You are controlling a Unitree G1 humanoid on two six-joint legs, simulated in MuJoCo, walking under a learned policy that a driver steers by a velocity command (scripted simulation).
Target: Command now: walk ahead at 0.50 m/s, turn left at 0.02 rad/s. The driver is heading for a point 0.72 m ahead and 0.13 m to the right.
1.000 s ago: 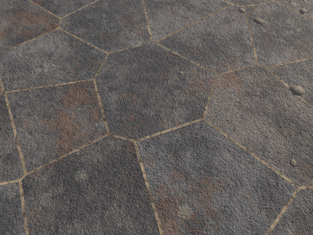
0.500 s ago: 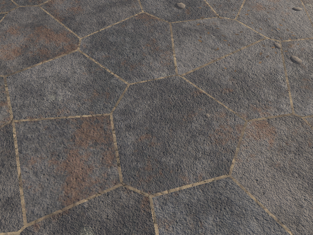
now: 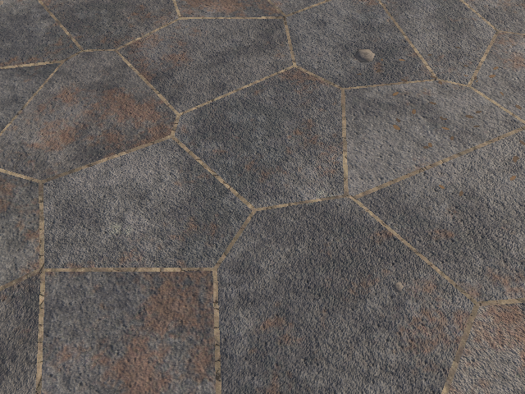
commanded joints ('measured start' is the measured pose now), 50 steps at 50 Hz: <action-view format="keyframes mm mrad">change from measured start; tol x32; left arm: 1 -27 179 42 -54 -10 -11 11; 50 -84 170 56 -113 2 16 26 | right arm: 1 -88 -29 -1 -76 4 -22 10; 13 292 -186 -66 -4 4 -22 21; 50 -2 -57 -17 15 -24 -34 -12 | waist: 1 5 -97 20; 13 -172 189 -407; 31 -134 16 39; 39 -22 -360 -340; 50 -62 -98 -51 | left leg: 1 63 -22 34 -177 169 -5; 10 390 -116 85 -364 46 110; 13 1058 264 -676 -498 -244 334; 20 498 107 -184 -672 84 271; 32 672 129 -9 -666 112 207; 37 687 77 124 -251 581 114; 39 40 -182 88 368 -435 7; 50 128 -52 24 -30 -6 -40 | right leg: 1 -51 -230 109 -125 235 -142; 10 123 -263 85 239 625 -66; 14 -665 -85 153 1050 -332 25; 34 -523 -135 53 280 142 12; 37 -128 -41 -11 249 115 -56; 39 452 -393 764 120 -96 -300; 50 -138 -181 199 0 664 -170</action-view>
